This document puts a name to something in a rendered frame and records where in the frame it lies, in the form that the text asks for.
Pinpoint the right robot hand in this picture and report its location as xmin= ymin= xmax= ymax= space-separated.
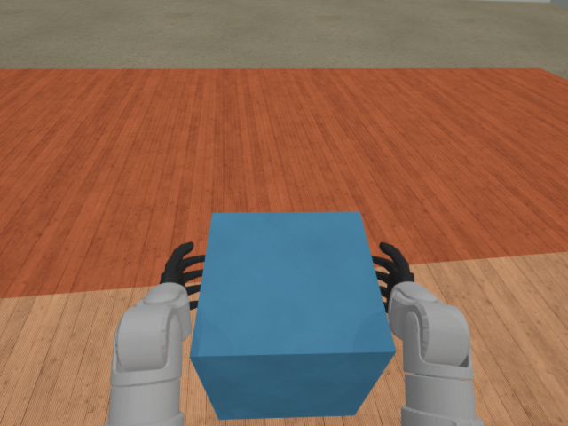
xmin=372 ymin=242 xmax=414 ymax=313

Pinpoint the left robot hand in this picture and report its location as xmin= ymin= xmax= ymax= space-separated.
xmin=160 ymin=241 xmax=206 ymax=311

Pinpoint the right robot forearm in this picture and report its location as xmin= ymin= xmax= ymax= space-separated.
xmin=388 ymin=281 xmax=485 ymax=426

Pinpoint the left robot forearm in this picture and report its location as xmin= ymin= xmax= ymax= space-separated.
xmin=103 ymin=282 xmax=192 ymax=426

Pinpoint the carton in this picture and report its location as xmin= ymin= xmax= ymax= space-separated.
xmin=190 ymin=211 xmax=396 ymax=420

